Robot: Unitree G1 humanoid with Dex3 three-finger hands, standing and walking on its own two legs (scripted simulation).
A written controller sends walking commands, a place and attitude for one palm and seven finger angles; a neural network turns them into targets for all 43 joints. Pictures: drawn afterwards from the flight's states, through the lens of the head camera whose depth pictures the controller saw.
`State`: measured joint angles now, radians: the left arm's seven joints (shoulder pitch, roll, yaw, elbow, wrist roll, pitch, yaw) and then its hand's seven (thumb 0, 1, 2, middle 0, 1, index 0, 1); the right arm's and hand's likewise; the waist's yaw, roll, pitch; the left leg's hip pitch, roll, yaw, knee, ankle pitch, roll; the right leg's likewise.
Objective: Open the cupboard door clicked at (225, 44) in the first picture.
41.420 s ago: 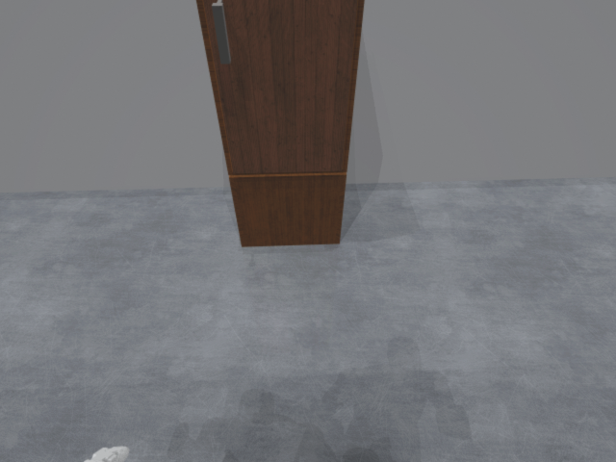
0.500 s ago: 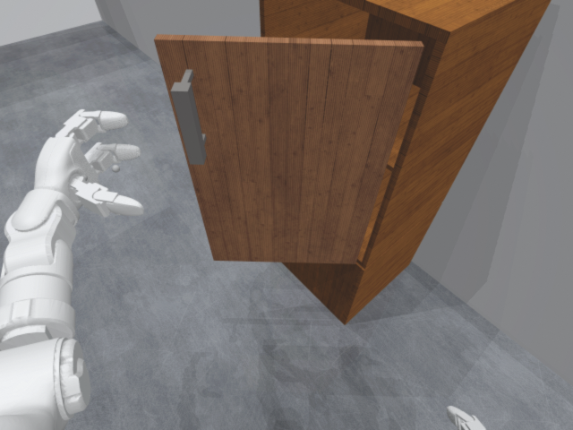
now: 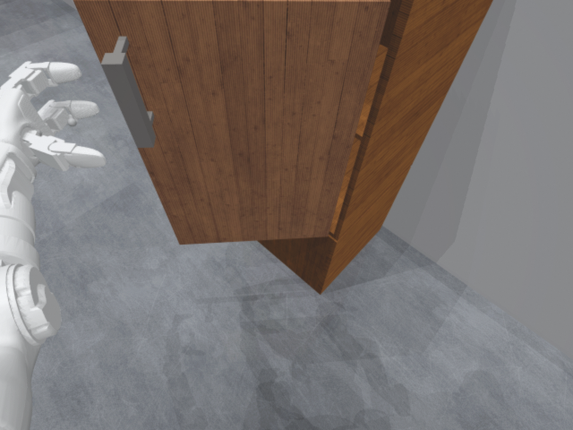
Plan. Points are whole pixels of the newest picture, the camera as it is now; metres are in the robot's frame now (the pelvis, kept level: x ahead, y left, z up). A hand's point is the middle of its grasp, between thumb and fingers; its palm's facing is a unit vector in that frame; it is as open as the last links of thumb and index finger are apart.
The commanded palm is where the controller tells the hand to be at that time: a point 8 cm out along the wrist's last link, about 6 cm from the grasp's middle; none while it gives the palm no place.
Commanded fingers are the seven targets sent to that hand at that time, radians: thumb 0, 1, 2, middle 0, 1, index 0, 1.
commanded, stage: move the hooked fingers beside the handle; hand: left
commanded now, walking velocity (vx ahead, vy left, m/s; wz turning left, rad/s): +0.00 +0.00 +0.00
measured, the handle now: (134, 94) +0.55 +0.19 +0.15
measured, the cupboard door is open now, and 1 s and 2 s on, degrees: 48 48 48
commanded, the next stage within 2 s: slide the fingers in behind the handle in 1.06 s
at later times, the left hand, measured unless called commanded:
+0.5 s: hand (68, 117) +0.50 +0.26 +0.15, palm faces +0.05 -1.00 +0.01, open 14.0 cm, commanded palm +0.47 +0.31 +0.15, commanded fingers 0.00 -0.50 0.30 -0.30 -1.20 -0.30 -1.20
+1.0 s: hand (87, 115) +0.50 +0.24 +0.15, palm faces +0.03 -1.00 +0.02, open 14.0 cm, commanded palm +0.48 +0.30 +0.15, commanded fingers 0.00 -0.50 0.30 -0.30 -1.20 -0.30 -1.20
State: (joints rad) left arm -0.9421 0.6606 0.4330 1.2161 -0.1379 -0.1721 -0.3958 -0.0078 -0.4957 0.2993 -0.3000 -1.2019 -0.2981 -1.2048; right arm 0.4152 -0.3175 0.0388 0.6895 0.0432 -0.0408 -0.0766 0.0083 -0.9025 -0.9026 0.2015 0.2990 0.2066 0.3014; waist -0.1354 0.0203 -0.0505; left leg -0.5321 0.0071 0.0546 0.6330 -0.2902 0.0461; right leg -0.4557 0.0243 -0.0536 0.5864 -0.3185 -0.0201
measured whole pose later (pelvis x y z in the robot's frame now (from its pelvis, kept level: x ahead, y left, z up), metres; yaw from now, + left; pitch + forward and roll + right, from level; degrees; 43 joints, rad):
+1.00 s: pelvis +0.01 +0.01 -0.01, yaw -1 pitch +13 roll -2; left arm -0.98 0.63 0.43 1.23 -0.12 -0.19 -0.35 -0.01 -0.50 0.30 -0.30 -1.20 -0.30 -1.20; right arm 0.42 -0.30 0.04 0.65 0.03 0.03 -0.05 0.01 -0.90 -0.90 0.20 0.30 0.21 0.30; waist -0.15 0.03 -0.09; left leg -0.60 0.01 0.06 0.70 -0.33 0.05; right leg -0.52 0.03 -0.05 0.63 -0.35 -0.01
